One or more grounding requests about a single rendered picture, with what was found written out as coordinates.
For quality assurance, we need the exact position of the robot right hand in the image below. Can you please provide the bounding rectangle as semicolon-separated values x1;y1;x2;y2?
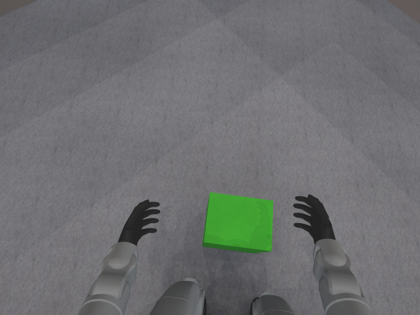
293;194;336;245

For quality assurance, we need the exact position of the carton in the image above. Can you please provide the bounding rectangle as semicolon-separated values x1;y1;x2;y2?
202;192;273;253

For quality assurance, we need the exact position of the left robot shin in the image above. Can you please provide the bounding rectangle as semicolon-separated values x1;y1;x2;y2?
184;278;198;284

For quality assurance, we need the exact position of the robot left hand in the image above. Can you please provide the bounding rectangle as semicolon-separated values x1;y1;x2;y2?
118;199;160;246

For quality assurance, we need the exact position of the robot right thigh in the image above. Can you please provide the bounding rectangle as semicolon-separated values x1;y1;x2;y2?
252;295;296;315

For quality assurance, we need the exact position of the right robot forearm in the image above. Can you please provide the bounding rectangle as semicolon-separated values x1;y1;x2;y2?
313;239;373;315

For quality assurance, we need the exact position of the left robot forearm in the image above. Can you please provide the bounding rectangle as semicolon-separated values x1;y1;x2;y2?
78;241;138;315

